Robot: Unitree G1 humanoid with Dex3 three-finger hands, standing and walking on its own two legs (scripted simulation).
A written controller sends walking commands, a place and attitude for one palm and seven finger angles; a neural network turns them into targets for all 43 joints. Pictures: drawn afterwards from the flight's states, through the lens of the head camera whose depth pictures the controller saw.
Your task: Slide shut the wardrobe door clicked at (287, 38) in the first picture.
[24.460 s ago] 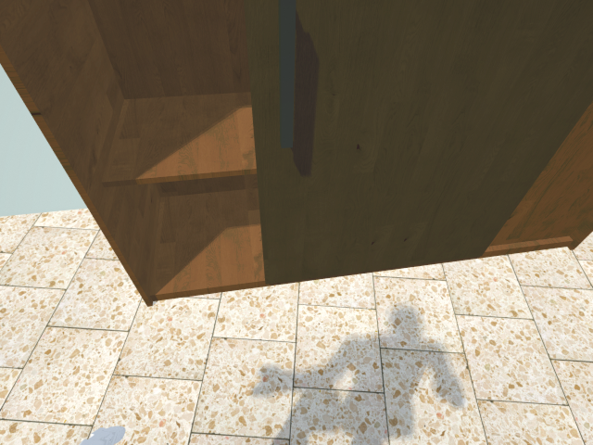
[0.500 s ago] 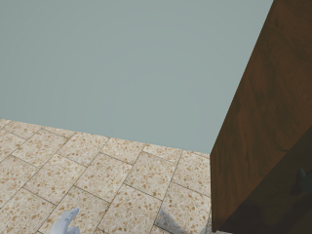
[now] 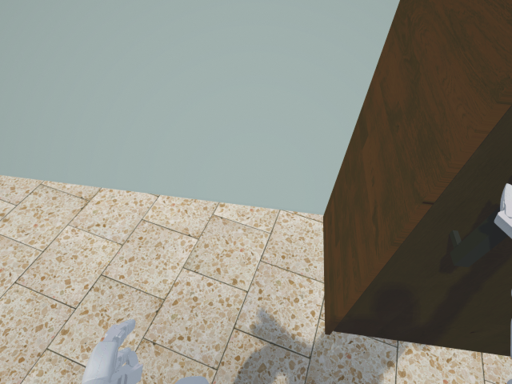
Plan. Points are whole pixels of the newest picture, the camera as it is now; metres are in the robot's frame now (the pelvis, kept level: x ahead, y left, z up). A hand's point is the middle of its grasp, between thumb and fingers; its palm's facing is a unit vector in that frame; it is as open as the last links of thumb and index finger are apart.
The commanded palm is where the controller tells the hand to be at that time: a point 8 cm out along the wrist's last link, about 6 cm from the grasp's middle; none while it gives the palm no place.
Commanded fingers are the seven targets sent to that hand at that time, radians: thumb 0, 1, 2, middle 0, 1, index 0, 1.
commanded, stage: stop walking and hold the door there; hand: right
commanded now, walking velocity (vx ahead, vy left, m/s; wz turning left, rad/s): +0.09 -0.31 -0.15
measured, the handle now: out of the picture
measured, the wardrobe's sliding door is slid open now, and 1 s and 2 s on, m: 0.00 0.00 0.00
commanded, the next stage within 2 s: loosen the grip on the handle in 1.16 s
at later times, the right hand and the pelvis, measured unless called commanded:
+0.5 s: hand (510, 214) +0.33 -0.33 +0.14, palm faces +0.32 +0.94 -0.12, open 6.0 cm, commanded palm +0.30 -0.36 +0.13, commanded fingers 0.00 -0.90 -0.90 0.45 1.40 0.45 1.40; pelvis -0.05 -0.11 -0.01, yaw -4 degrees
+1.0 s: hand (511, 215) +0.33 -0.33 +0.14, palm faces +0.29 +0.95 -0.11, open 6.1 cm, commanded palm +0.29 -0.35 +0.13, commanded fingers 0.00 -0.90 -0.90 0.45 1.40 0.45 1.40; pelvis -0.03 -0.13 +0.00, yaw -5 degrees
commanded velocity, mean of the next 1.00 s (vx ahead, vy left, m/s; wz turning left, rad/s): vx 0.03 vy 0.03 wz -0.04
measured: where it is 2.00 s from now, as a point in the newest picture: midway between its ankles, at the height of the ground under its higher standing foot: outside the picture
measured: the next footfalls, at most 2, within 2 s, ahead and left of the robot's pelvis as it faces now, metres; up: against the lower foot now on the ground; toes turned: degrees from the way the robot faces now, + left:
left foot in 0.08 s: +0.04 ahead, +0.12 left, +0.00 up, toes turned +7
right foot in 0.38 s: +0.01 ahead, -0.26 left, +0.00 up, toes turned -11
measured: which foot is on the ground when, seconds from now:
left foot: up 0.00-0.06, down 0.08-0.38, up 0.40-0.54, down 0.56-1.00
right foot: down 0.00-0.10, up 0.12-0.36, down 0.38-1.00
